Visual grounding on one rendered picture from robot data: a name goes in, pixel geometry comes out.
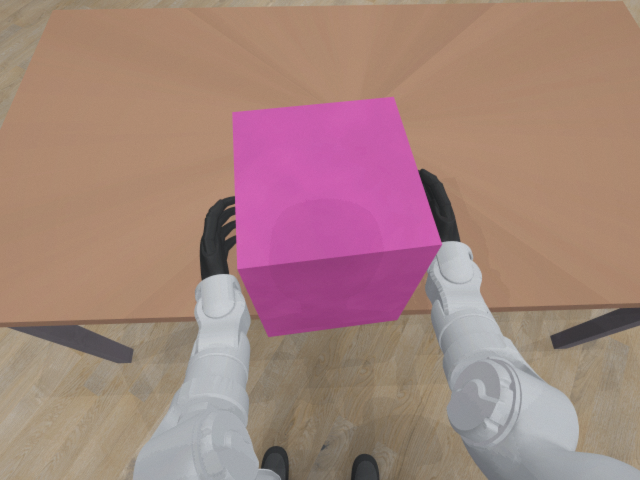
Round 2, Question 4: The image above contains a robot left forearm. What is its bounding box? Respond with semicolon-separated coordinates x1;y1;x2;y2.
133;274;251;474

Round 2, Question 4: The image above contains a left robot foot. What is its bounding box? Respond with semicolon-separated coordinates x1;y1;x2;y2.
261;446;289;480

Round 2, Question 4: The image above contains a right robot upper arm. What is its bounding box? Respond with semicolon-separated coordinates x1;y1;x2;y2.
447;359;640;480

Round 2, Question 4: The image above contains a robot right forearm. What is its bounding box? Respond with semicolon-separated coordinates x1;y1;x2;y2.
425;241;548;391

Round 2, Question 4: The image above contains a table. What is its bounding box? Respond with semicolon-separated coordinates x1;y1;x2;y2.
0;1;640;363

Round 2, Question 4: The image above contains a right robot hand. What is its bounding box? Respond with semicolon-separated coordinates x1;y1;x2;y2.
418;169;460;242

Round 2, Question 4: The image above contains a left robot upper arm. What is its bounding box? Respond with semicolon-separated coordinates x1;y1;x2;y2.
133;408;259;480

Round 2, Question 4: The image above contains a right robot foot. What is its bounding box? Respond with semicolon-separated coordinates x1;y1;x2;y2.
351;454;379;480

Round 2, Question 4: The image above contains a carton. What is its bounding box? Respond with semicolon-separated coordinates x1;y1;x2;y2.
232;97;442;337

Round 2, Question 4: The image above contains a robot foot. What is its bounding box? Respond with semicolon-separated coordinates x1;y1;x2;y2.
261;446;289;480
351;454;379;480

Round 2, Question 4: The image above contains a left robot hand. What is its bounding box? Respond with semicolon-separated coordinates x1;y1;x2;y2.
200;196;236;280

